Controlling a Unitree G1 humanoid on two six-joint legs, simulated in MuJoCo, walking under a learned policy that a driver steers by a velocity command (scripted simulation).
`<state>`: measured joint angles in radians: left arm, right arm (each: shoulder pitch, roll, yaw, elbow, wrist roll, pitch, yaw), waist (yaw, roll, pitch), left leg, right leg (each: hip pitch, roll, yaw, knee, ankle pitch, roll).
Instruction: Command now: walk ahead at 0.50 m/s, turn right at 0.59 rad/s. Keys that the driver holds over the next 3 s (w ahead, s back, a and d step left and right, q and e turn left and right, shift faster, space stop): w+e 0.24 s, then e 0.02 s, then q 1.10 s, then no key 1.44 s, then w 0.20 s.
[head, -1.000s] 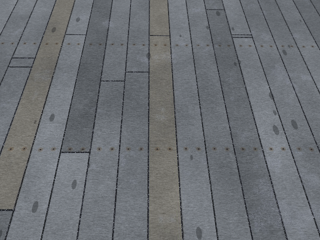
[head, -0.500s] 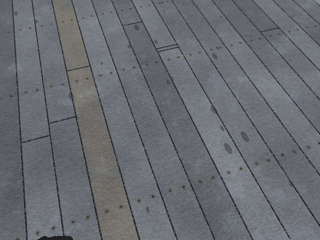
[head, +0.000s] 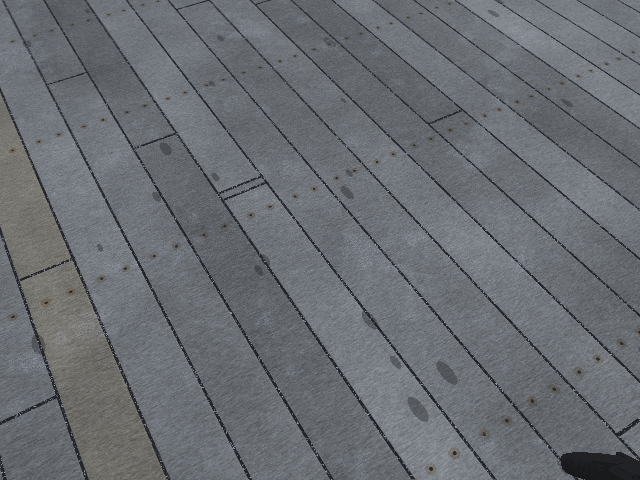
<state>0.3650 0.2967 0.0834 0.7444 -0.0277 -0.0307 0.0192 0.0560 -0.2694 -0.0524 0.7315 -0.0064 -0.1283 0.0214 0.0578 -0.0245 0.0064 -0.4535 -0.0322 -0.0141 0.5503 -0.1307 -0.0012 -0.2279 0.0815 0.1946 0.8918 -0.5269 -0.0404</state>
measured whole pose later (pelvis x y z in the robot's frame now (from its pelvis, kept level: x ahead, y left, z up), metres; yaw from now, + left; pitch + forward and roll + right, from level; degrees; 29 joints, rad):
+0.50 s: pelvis +0.23 -0.05 +0.00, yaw -10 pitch +2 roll +1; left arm 0.04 0.25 0.04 0.60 0.03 -0.04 -0.02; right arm 0.31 -0.30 -0.04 0.90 0.03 -0.06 0.01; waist -0.07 0.00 0.06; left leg -0.23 0.03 0.00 0.93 -0.61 -0.04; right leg -0.49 -0.02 -0.03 0.55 -0.11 -0.04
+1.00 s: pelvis +0.29 -0.02 +0.02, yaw +6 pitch +2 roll -3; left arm 0.07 0.30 0.09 0.79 0.01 0.03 0.05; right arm 0.23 -0.30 -0.07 0.74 -0.01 0.02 -0.01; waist -0.02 -0.03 0.04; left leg -0.33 0.00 -0.01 0.54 -0.25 0.05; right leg -0.53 -0.01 -0.01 1.07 -0.45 0.04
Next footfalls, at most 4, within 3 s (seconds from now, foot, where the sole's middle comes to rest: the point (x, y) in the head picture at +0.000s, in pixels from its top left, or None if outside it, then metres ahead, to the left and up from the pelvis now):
0.42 right None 0.36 -0.18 -0.76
0.86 left None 0.34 0.07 -0.76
1.36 right None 0.40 -0.15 -0.76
1.70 left None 0.28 0.09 -0.76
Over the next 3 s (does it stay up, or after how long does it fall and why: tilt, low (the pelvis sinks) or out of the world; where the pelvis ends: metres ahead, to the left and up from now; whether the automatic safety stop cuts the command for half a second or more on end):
stays up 0.33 -0.03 0.01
